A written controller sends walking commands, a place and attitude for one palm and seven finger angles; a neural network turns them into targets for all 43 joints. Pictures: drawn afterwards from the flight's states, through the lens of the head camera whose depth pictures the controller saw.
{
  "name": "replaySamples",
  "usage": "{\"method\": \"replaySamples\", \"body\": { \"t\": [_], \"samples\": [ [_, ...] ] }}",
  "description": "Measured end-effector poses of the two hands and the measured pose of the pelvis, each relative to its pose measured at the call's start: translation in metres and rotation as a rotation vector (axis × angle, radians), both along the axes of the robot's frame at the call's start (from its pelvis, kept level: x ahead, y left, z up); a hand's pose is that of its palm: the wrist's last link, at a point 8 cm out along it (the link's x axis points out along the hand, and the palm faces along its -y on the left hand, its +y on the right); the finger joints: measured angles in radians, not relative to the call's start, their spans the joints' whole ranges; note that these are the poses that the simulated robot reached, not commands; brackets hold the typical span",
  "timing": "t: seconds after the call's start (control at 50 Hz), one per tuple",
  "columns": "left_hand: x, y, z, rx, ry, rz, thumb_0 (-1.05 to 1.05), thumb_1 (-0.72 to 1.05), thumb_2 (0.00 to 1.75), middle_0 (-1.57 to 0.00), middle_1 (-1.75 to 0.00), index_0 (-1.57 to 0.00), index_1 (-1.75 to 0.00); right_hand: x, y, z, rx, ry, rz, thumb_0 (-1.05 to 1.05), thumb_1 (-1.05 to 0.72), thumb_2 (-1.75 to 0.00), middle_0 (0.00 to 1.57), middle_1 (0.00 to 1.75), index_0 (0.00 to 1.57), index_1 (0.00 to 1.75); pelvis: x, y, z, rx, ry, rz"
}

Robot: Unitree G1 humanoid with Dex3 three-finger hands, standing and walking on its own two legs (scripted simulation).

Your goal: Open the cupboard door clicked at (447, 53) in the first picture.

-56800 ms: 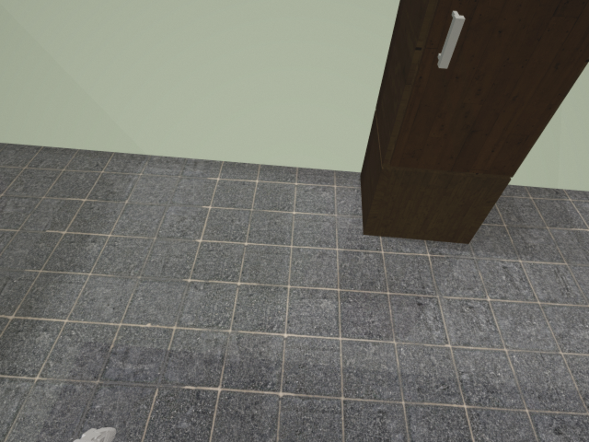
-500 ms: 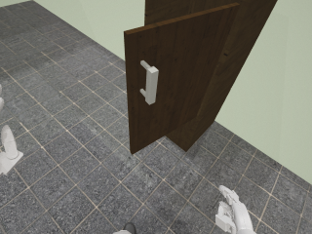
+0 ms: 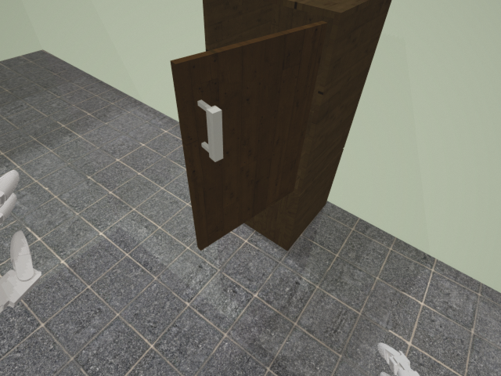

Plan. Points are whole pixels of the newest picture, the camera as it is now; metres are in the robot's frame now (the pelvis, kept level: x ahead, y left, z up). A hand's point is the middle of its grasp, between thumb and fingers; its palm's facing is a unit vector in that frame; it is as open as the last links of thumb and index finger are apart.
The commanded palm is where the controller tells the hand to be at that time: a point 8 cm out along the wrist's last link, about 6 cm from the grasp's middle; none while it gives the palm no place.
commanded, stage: stop stepping back and stand still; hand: left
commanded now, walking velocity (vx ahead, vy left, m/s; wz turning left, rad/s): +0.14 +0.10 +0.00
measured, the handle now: (209, 130) +0.57 +0.11 +0.10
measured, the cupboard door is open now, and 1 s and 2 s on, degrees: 78 78 78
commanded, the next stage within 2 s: let the arm hang, fingers relaxed in 0.40 s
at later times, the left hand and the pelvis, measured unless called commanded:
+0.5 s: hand (1, 279) +0.19 +0.29 +0.16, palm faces +0.42 -0.78 -0.46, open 7.4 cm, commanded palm none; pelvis +0.00 +0.03 +0.00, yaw +1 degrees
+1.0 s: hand out of the picture -0.11 +0.19 -0.17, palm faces +0.12 -0.97 -0.19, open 7.2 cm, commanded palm none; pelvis -0.02 +0.03 +0.00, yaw +5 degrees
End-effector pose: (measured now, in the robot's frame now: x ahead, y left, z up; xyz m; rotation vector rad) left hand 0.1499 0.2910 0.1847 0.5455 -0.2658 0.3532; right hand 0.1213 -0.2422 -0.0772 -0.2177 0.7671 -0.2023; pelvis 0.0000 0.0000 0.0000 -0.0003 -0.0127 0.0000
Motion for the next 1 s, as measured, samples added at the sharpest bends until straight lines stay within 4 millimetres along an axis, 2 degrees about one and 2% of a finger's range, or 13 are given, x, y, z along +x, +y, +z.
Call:
{"method": "replaySamples", "body": {
  "t": [0.1, 0.22, 0.38, 0.5, 0.54, 0.58, 0.62, 0.7, 0.74, 0.78, 0.84, 0.9, 1.0],
  "samples": [
    [-0.008, 0.018, 0.003, -0.003, -0.033, 0.077, 0.01, 0.88, 0.90, -0.21, -0.30, -0.22, -0.30, -0.003, 0.002, -0.002, -0.018, 0.042, 0.025, 0.01, -0.90, -0.90, 0.20, 0.30, 0.20, 0.30, 0.002, 0.005, 0.004, 0.010, -0.002, 0.009],
    [0.000, 0.037, -0.009, -0.055, -0.053, 0.108, 0.02, 0.89, 0.90, -0.21, -0.30, -0.21, -0.30, 0.018, 0.017, -0.006, -0.037, 0.009, 0.044, 0.01, -0.90, -0.90, 0.20, 0.30, 0.20, 0.30, 0.003, 0.022, -0.005, -0.004, -0.025, 0.023],
    [0.004, 0.033, -0.003, 0.000, -0.001, 0.054, 0.02, 0.89, 0.90, -0.21, -0.30, -0.21, -0.30, 0.046, 0.055, 0.007, 0.048, -0.091, 0.113, 0.01, -0.90, -0.89, 0.20, 0.30, 0.20, 0.30, -0.001, 0.024, -0.001, -0.013, -0.009, 0.022],
    [-0.006, 0.034, -0.005, -0.014, 0.034, 0.057, 0.02, 0.89, 0.90, -0.21, -0.30, -0.22, -0.30, 0.048, 0.062, 0.009, 0.062, -0.086, 0.130, 0.01, -0.90, -0.89, 0.20, 0.30, 0.20, 0.30, -0.003, 0.025, 0.002, -0.023, -0.001, 0.013],
    [0.000, 0.040, -0.031, -0.035, 0.124, 0.056, 0.01, 0.89, 0.90, -0.21, -0.30, -0.21, -0.30, 0.048, 0.058, -0.001, 0.076, -0.070, 0.161, 0.01, -0.90, -0.89, 0.20, 0.30, 0.20, 0.30, -0.006, 0.028, 0.000, -0.024, 0.015, 0.030],
    [0.007, 0.047, -0.086, -0.115, 0.348, 0.088, 0.01, 0.89, 0.90, -0.20, -0.30, -0.21, -0.30, 0.044, 0.051, -0.018, 0.075, 0.004, 0.181, 0.01, -0.90, -0.89, 0.20, 0.30, 0.20, 0.30, -0.011, 0.031, -0.004, -0.021, 0.024, 0.043],
    [0.000, 0.046, -0.152, -0.218, 0.614, 0.131, 0.00, 0.90, 0.90, -0.20, -0.30, -0.20, -0.30, 0.035, 0.043, -0.032, 0.067, 0.079, 0.172, 0.01, -0.90, -0.89, 0.20, 0.30, 0.20, 0.30, -0.016, 0.033, -0.006, -0.017, 0.022, 0.050],
    [-0.054, 0.013, -0.263, -0.409, 1.090, 0.172, 0.01, 0.91, 0.90, -0.19, -0.30, -0.20, -0.30, 0.000, 0.028, -0.044, 0.050, 0.214, 0.112, 0.01, -0.90, -0.89, 0.20, 0.30, 0.20, 0.30, -0.020, 0.031, -0.007, -0.008, 0.009, 0.053],
    [-0.091, -0.014, -0.301, -0.499, 1.274, 0.171, 0.01, 0.91, 0.90, -0.19, -0.30, -0.20, -0.30, -0.025, 0.023, -0.047, 0.035, 0.297, 0.082, 0.01, -0.90, -0.89, 0.20, 0.30, 0.20, 0.30, -0.021, 0.029, -0.006, -0.008, 0.001, 0.055],
    [-0.128, -0.037, -0.325, -0.583, 1.414, 0.187, 0.01, 0.92, 0.90, -0.20, -0.30, -0.20, -0.30, -0.054, 0.021, -0.049, 0.021, 0.392, 0.055, 0.01, -0.91, -0.89, 0.20, 0.29, 0.20, 0.30, -0.021, 0.028, -0.005, -0.011, -0.004, 0.058],
    [-0.178, -0.044, -0.337, -0.651, 1.542, 0.268, 0.01, 0.99, 0.90, -0.20, -0.30, -0.21, -0.30, -0.097, 0.021, -0.052, 0.011, 0.543, 0.028, 0.00, -0.91, -0.90, 0.20, 0.29, 0.19, 0.30, -0.022, 0.025, -0.002, -0.019, -0.006, 0.069],
    [-0.220, -0.048, -0.336, -0.695, 1.639, 0.332, 0.01, 0.98, 0.90, -0.20, -0.30, -0.21, -0.30, -0.132, 0.025, -0.055, 0.023, 0.668, 0.007, 0.01, -0.91, -0.90, 0.20, 0.29, 0.19, 0.30, -0.021, 0.024, 0.000, -0.023, -0.004, 0.078],
    [-0.269, -0.051, -0.323, -0.713, 1.744, 0.430, 0.01, 0.95, 0.90, -0.20, -0.30, -0.21, -0.30, -0.167, 0.042, -0.062, 0.080, 0.772, -0.017, 0.01, -0.91, -0.90, 0.20, 0.29, 0.19, 0.30, -0.021, 0.026, 0.002, -0.020, -0.006, 0.081]
  ]
}}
